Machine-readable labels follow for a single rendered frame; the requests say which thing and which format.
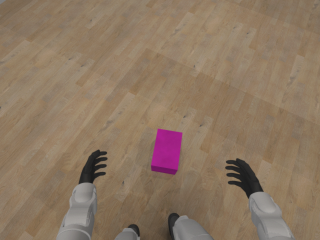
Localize left robot shin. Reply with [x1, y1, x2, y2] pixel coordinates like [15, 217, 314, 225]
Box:
[122, 228, 137, 234]

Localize carton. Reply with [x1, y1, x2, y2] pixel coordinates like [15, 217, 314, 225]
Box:
[151, 128, 183, 175]

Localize robot left hand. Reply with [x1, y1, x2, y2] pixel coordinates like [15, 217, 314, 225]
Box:
[78, 149, 108, 184]

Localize robot right forearm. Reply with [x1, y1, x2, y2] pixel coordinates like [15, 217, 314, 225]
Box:
[248, 191, 296, 240]

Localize right robot shin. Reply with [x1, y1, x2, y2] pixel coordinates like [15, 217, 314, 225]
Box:
[175, 215, 189, 224]

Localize robot shin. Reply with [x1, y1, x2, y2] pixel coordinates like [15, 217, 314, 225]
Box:
[122, 228, 137, 234]
[175, 215, 189, 224]

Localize robot left forearm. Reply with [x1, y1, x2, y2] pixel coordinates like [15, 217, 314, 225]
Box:
[56, 182, 97, 240]

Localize robot right hand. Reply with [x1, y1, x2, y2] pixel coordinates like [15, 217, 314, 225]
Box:
[225, 158, 264, 199]

